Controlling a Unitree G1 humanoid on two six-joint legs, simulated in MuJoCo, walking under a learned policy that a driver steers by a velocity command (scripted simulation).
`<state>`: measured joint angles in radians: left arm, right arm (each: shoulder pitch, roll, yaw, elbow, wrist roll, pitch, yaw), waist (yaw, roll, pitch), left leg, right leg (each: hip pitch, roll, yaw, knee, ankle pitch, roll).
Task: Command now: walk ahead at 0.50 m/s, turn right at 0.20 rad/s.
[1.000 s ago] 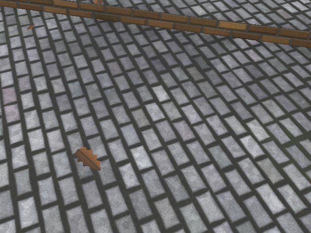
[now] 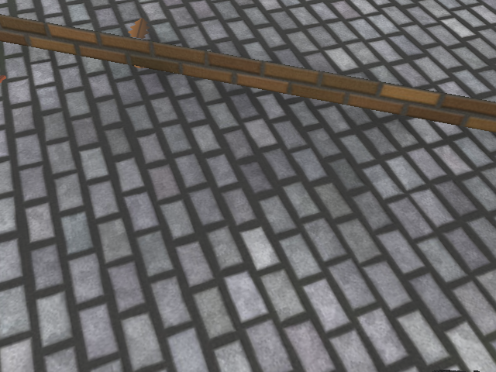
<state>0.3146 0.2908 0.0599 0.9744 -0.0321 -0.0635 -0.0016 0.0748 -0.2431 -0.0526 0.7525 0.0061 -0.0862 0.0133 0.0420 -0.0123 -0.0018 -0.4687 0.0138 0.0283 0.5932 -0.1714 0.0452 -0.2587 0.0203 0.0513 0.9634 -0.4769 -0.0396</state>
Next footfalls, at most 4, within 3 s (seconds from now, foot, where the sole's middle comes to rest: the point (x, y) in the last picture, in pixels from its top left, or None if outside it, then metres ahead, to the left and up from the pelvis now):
0.50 right None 0.40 -0.16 -0.76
0.98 left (295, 281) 0.76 -0.11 -0.76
1.50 right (409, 257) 0.86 -0.46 -0.76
2.02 left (364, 178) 1.18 -0.36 -0.76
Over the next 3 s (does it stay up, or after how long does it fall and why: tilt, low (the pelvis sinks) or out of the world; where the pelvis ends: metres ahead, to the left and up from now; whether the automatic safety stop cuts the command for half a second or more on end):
stays up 1.22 -0.44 0.01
